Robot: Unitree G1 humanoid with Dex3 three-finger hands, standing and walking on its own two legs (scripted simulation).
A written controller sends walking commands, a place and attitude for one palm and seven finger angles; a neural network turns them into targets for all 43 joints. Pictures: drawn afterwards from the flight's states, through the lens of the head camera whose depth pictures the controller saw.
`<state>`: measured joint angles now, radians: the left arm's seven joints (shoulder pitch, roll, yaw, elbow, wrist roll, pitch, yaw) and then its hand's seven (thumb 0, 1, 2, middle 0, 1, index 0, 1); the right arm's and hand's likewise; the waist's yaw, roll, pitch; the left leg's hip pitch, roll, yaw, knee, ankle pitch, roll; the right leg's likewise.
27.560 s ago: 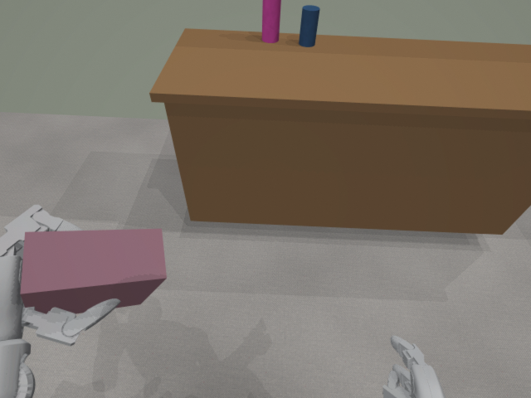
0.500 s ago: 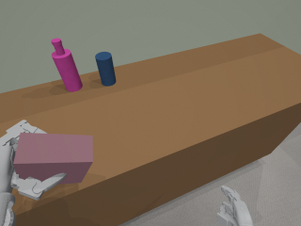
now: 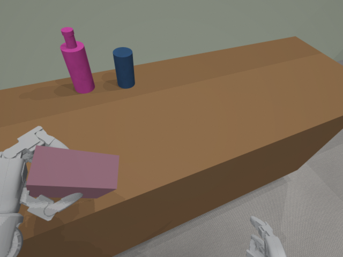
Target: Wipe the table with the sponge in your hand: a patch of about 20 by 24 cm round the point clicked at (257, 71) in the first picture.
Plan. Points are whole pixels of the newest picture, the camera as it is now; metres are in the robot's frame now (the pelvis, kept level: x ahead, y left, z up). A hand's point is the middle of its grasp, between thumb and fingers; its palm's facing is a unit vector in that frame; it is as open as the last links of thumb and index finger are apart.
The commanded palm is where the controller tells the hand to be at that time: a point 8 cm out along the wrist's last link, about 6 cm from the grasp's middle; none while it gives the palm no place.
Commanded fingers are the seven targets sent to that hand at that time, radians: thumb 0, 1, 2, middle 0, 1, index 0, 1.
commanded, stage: come to a stop and stand still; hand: left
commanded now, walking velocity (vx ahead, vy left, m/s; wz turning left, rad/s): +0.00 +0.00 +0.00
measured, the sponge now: (84, 177) +0.23 +0.18 +0.12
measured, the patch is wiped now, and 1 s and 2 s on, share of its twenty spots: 0.00 0.00 0.00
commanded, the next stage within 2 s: look again from close up in 0.76 s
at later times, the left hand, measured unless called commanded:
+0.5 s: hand (12, 173) +0.21 +0.27 +0.16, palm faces +0.36 -0.86 -0.36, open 10.1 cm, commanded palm +0.15 +0.31 +0.18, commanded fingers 0.00 0.10 1.30 -1.20 -1.60 -1.20 -1.60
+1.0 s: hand (8, 173) +0.20 +0.28 +0.17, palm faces +0.33 -0.85 -0.41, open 10.1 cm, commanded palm +0.15 +0.32 +0.18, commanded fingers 0.00 0.10 1.30 -1.20 -1.60 -1.20 -1.60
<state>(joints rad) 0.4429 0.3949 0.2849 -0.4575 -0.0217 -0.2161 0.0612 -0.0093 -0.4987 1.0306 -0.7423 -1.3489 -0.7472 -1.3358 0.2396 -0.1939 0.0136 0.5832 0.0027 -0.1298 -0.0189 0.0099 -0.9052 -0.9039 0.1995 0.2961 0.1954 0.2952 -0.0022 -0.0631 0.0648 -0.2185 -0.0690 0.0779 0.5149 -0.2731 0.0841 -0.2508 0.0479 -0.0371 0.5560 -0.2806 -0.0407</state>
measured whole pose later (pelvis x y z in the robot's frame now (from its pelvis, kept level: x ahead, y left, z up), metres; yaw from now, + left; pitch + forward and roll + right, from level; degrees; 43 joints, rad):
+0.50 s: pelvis -0.01 +0.03 +0.01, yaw +1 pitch -2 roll -2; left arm 0.40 0.38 0.32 -0.46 -0.03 -0.20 0.09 -0.01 -0.50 1.03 -0.74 -1.35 -0.75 -1.34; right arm 0.18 -0.20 0.04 0.55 0.00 -0.14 -0.03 0.01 -0.90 -0.90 0.20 0.30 0.20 0.30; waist 0.03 -0.04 0.06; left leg -0.20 -0.07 0.07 0.43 -0.21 0.10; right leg -0.20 0.05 -0.04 0.40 -0.18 -0.03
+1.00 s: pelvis -0.01 +0.04 +0.01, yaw +0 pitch -1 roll -2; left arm 0.43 0.39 0.33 -0.49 -0.02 -0.23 0.09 -0.01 -0.50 1.03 -0.74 -1.35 -0.75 -1.34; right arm 0.21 -0.21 0.03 0.58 0.01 -0.13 -0.03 0.01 -0.90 -0.90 0.20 0.30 0.20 0.30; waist 0.02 -0.02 0.07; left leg -0.20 -0.09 0.08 0.42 -0.21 0.11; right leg -0.21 0.03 -0.03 0.40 -0.18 -0.02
